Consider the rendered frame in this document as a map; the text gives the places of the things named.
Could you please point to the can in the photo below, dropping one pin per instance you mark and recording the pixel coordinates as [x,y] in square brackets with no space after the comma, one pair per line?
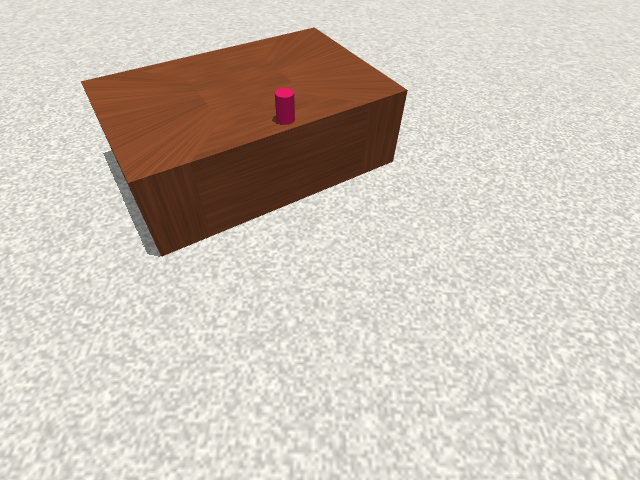
[285,108]

